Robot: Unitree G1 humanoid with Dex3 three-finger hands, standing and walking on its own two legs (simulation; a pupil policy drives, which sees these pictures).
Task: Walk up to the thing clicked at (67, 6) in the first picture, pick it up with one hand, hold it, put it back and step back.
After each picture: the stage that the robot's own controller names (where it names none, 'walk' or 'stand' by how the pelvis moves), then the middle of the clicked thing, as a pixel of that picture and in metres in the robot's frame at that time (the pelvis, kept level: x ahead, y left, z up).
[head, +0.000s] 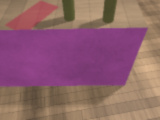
stand; out of the picture +0.88 +0.11 +0.02
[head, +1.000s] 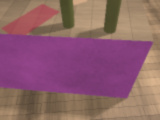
rise first; (66, 5) +0.79 +0.14 +0.03
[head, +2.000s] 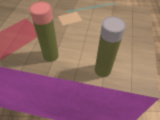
stand; (46, 35) +0.50 +0.19 +0.05
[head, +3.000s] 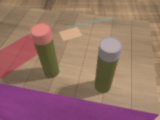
stand; (47, 53) +0.46 +0.18 +0.02
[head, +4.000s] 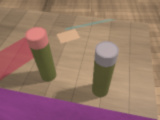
stand; (43, 57) +0.45 +0.19 +0.01
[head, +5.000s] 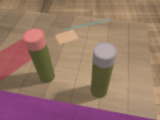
stand; (41, 59) +0.44 +0.20 +0.01
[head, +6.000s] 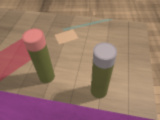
stand; (41, 59) +0.44 +0.20 +0.01
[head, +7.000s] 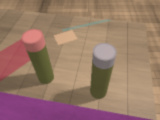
rise first; (40, 60) +0.44 +0.20 +0.01
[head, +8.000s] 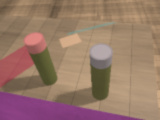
rise first; (43, 61) +0.44 +0.22 +0.02
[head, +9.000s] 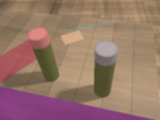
go down; (45, 57) +0.45 +0.21 +0.02
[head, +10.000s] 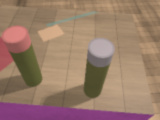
go down; (26, 60) +0.41 +0.21 +0.04
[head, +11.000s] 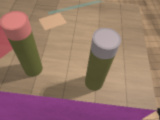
close in; (25, 49) +0.43 +0.20 +0.06
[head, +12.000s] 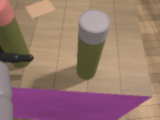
close; (10, 38) +0.44 +0.22 +0.09
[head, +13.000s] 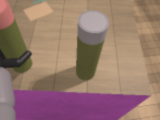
lift; (11, 42) +0.43 +0.21 +0.09
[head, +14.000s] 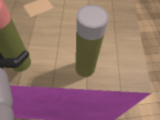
lift; (8, 41) +0.43 +0.22 +0.09
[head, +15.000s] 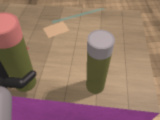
lift; (16, 59) +0.34 +0.21 +0.15
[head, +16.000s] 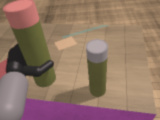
hold; (34, 49) +0.34 +0.16 +0.21
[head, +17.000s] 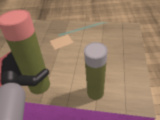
hold; (29, 58) +0.33 +0.17 +0.18
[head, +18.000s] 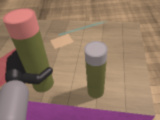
crouch; (33, 56) +0.33 +0.16 +0.18
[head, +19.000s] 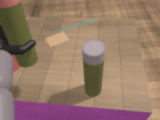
crouch; (16, 30) +0.42 +0.21 +0.20
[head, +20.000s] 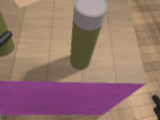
lower; out of the picture +0.49 +0.24 +0.10
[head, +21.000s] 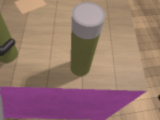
lower; out of the picture +0.47 +0.24 +0.10
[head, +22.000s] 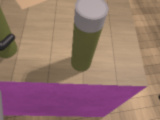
lower; out of the picture +0.48 +0.24 +0.10
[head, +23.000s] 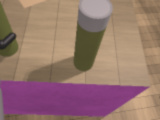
lower; out of the picture +0.48 +0.24 +0.11
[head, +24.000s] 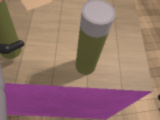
open; out of the picture +0.48 +0.23 +0.10
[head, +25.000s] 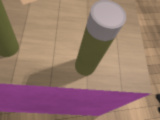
sink last; out of the picture +0.46 +0.23 +0.10
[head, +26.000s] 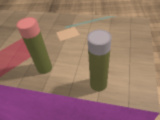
sink last; (37, 48) +0.48 +0.24 +0.06
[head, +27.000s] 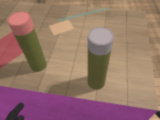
stand; (30, 45) +0.46 +0.24 +0.06
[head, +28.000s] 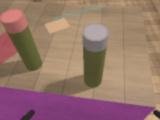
stand; (24, 44) +0.46 +0.25 +0.07
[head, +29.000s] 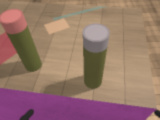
stand; (24, 44) +0.46 +0.25 +0.08
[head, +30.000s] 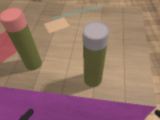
stand; (24, 43) +0.46 +0.25 +0.08
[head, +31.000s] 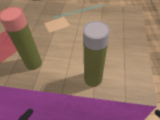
stand; (24, 42) +0.46 +0.25 +0.08
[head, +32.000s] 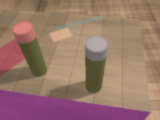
stand; (32, 52) +0.47 +0.24 +0.03
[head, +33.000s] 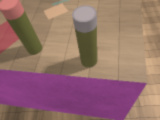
walk; (24, 29) +0.53 +0.27 +0.05
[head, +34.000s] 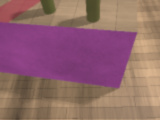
walk; out of the picture +0.82 +0.25 +0.03
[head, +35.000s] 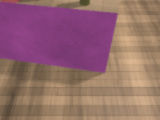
stand; out of the picture +1.10 +0.27 +0.03
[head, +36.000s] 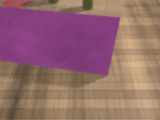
stand; out of the picture +1.09 +0.24 +0.01
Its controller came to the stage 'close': yes
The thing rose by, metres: 0.20
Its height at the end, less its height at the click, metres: +0.00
